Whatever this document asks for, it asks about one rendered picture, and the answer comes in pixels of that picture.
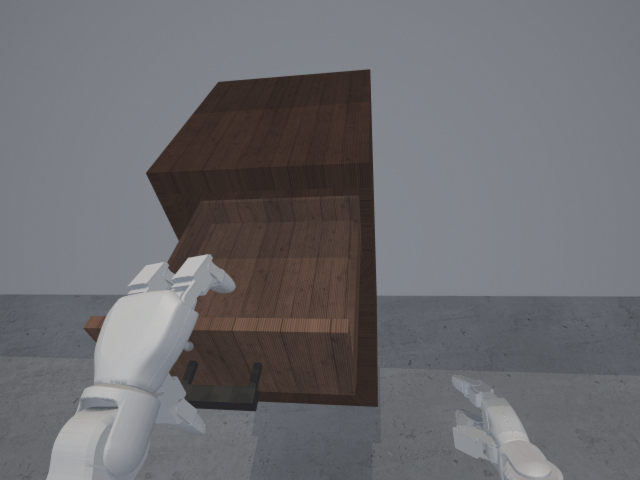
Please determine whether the cabinet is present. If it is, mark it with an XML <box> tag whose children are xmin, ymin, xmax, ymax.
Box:
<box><xmin>146</xmin><ymin>69</ymin><xmax>378</xmax><ymax>407</ymax></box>

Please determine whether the drawer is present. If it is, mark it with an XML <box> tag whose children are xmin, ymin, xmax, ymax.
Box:
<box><xmin>83</xmin><ymin>195</ymin><xmax>361</xmax><ymax>395</ymax></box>

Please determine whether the left robot hand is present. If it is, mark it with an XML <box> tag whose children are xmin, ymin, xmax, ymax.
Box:
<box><xmin>94</xmin><ymin>254</ymin><xmax>236</xmax><ymax>435</ymax></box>

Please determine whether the robot left forearm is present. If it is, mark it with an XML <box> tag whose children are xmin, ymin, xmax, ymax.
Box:
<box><xmin>46</xmin><ymin>383</ymin><xmax>161</xmax><ymax>480</ymax></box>

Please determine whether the right robot hand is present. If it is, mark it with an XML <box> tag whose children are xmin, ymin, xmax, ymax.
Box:
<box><xmin>452</xmin><ymin>375</ymin><xmax>530</xmax><ymax>472</ymax></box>

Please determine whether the handle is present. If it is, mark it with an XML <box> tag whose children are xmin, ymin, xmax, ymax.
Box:
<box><xmin>181</xmin><ymin>361</ymin><xmax>262</xmax><ymax>411</ymax></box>

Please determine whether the robot right forearm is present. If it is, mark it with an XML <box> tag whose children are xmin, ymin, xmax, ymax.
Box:
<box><xmin>497</xmin><ymin>440</ymin><xmax>563</xmax><ymax>480</ymax></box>

